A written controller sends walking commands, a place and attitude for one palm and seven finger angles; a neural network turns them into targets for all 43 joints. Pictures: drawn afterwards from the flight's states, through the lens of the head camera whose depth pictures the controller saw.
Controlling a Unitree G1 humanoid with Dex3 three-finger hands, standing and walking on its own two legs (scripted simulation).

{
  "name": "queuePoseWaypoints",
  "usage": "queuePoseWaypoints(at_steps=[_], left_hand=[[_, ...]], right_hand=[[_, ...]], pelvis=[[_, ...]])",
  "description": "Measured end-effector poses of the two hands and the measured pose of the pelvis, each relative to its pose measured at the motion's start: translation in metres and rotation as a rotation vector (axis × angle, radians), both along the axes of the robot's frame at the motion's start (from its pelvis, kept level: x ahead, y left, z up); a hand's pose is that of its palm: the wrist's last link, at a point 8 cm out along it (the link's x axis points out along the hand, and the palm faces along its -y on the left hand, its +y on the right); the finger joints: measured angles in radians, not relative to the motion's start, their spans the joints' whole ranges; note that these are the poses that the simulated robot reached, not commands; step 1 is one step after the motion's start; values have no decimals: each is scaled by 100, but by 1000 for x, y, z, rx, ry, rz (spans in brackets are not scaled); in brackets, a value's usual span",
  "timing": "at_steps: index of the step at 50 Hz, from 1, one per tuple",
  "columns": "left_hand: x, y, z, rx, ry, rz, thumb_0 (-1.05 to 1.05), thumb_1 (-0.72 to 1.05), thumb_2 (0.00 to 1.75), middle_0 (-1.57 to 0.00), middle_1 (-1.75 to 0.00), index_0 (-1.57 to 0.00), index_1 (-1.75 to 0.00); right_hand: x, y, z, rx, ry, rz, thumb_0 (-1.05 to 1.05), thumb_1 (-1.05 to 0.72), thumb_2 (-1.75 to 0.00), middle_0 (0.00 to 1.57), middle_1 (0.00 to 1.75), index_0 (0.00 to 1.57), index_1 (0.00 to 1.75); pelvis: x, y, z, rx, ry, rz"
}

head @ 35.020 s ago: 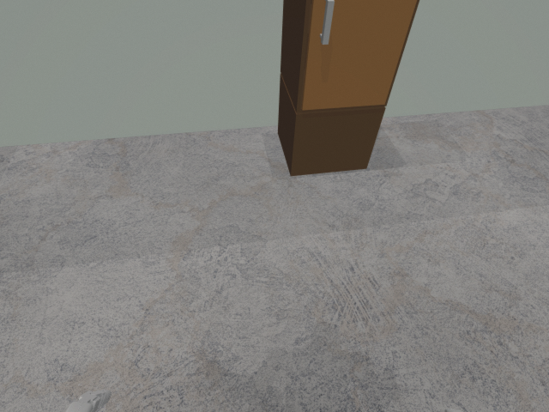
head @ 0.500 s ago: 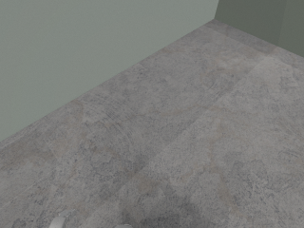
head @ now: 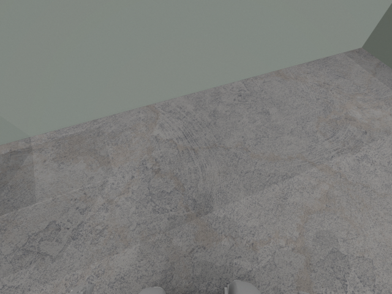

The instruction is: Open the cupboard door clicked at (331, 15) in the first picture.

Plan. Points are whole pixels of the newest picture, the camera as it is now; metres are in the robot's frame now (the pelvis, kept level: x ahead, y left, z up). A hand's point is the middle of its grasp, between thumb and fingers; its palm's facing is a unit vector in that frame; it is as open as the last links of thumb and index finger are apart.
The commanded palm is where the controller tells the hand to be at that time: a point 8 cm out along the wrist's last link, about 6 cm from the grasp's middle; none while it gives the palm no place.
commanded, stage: turn to face it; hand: left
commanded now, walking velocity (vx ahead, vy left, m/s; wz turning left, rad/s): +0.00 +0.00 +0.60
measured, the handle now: out of the picture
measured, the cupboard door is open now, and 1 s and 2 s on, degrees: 47 47 47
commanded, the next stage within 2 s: take the last steps up to it in 1.92 s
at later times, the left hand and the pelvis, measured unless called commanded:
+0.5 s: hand out of the picture +0.00 +0.19 -0.19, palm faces +0.34 -0.92 -0.20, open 7.4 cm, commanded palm none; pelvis +0.01 -0.02 -0.01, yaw +19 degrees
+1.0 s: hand out of the picture +0.01 +0.15 -0.15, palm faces +0.58 -0.78 -0.25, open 7.4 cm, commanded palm none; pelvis +0.06 -0.06 +0.01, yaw +37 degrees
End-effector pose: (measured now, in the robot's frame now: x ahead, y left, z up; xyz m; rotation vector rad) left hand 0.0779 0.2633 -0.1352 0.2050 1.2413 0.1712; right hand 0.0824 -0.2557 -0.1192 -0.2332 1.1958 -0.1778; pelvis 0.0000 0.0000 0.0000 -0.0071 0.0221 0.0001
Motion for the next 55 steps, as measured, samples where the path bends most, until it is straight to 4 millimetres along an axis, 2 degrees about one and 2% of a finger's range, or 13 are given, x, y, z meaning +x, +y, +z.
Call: queuePoseWaypoints(at_steps=[5, 8, 13, 19, 23, 25, 30, 35, 40, 42, 45, 50, 55], left_hand=[[-2, -9, 15, 44, -67, 48, 1, 91, 90, -20, -30, -20, -30], [-13, -16, 18, 75, -85, 81, 1, 91, 90, -20, -30, -20, -30], [-40, -34, 22, 50, -44, 157, 1, 91, 90, -20, -30, -20, -30], [-70, -44, 5, -24, -6, 249, 1, 90, 90, -21, -30, -21, -30], [-94, -35, -18, -58, 26, 327, 1, 90, 90, -21, -30, -21, -30], [-101, -30, -20, -55, 52, 352, 1, 90, 90, -21, -30, -21, -30], [-97, -19, -6, -30, 19, 406, 1, 91, 90, -20, -30, -20, -30], [-83, -18, 11, 14, -47, 437, 1, 91, 90, -20, -30, -20, -30], [-71, -29, 19, 78, -108, 464, 1, 91, 90, -20, -30, -20, -30], [-73, -38, 21, 93, -111, 483, 1, 91, 90, -20, -30, -20, -30], [-82, -55, 25, 79, -94, 525, 0, 91, 90, -20, -30, -20, -30], [-99, -78, 18, 21, -63, 601, 1, 90, 90, -20, -30, -20, -30], [-132, -90, -5, -41, -33, 699, 1, 90, 90, -21, -30, -21, -30]], right_hand=[[12, -12, -13, 38, 21, 44, 1, -90, -90, 20, 30, 20, 30], [25, -22, -23, 53, 26, 70, 1, -91, -90, 20, 30, 20, 30], [52, -22, -13, 56, 29, 132, 1, -91, -90, 20, 30, 20, 29], [92, 2, -1, 40, 1, 251, 1, -91, -90, 20, 30, 19, 29], [118, 27, -3, 16, -57, 339, 1, -91, -90, 20, 30, 20, 29], [122, 35, 1, 10, -65, 370, 1, -91, -90, 20, 30, 20, 29], [119, 40, 8, -1, -28, 414, 1, -91, -90, 20, 30, 20, 30], [119, 31, 2, 12, 29, 440, 1, -91, -90, 20, 30, 20, 30], [133, 12, -18, 38, 64, 456, 1, -90, -90, 20, 30, 20, 30], [143, 7, -24, 37, 75, 470, 1, -90, -90, 20, 30, 20, 30], [158, 6, -22, 32, 84, 503, 1, -91, -90, 20, 30, 20, 30], [182, 25, -8, 27, 77, 580, 1, -91, -90, 20, 30, 19, 29], [210, 67, -3, 14, 19, 703, 1, -91, -90, 20, 30, 19, 29]], pelvis=[[2, -19, -2, 2, 2, 62], [3, -29, -7, 15, -3, 104], [9, -33, 3, 28, -8, 178], [14, -28, 4, 37, -4, 260], [14, -17, -11, 23, -4, 316], [14, -17, -9, 20, -8, 330], [18, -21, 2, -4, -4, 391], [26, -31, 7, -13, 0, 445], [41, -52, -4, 11, 13, 505], [44, -56, -5, 11, 2, 532], [48, -57, 0, 14, -8, 583], [55, -57, 6, 39, -1, 651], [54, -47, -2, 32, -2, 722]])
